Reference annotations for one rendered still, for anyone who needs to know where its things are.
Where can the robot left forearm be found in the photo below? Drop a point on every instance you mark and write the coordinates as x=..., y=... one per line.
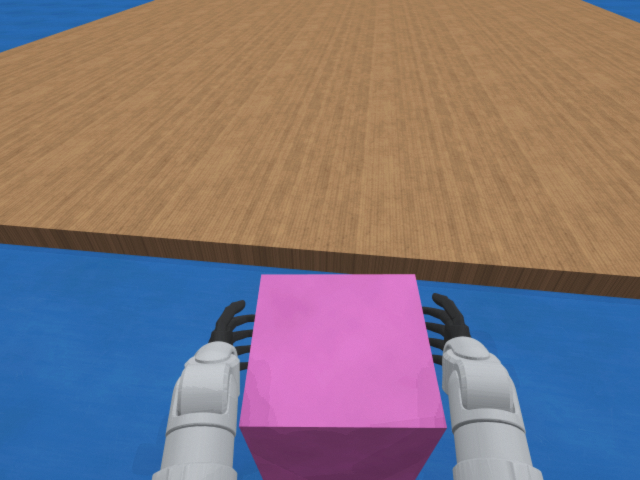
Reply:
x=202, y=420

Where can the right robot hand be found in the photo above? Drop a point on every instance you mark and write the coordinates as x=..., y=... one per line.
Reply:
x=451, y=317

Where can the carton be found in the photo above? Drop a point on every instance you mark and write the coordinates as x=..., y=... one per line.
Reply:
x=340, y=383

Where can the robot right forearm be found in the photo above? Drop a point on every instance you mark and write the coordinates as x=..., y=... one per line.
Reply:
x=486, y=419

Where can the left robot hand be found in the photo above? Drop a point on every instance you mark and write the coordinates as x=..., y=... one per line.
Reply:
x=227, y=323

